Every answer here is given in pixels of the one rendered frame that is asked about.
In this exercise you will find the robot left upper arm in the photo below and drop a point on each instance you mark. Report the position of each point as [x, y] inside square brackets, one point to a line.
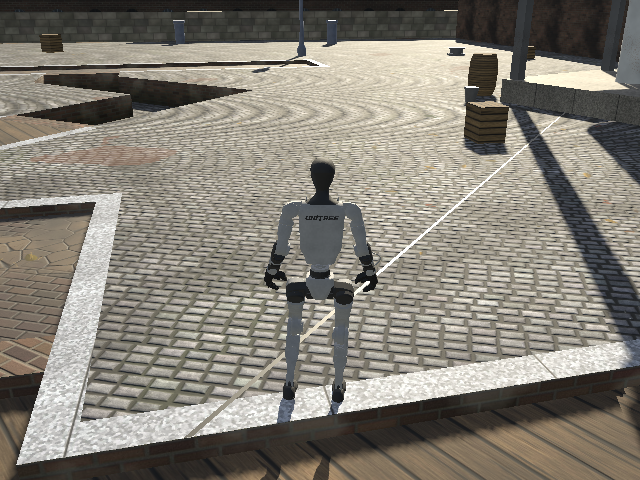
[289, 211]

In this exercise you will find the robot right shin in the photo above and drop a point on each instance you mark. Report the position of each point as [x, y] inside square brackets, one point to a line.
[340, 359]

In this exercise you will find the robot right forearm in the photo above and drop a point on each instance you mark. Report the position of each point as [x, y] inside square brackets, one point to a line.
[367, 262]

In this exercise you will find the left robot hand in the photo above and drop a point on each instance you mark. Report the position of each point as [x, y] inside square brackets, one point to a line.
[268, 279]

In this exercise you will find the robot right upper arm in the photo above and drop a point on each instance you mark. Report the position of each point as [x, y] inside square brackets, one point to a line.
[353, 212]

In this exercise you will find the right robot hand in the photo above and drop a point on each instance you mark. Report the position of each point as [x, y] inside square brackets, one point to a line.
[363, 278]

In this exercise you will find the robot left forearm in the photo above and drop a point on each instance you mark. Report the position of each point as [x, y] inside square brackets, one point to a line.
[275, 261]

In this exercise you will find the humanoid robot torso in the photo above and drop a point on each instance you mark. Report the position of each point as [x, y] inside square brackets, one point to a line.
[321, 233]

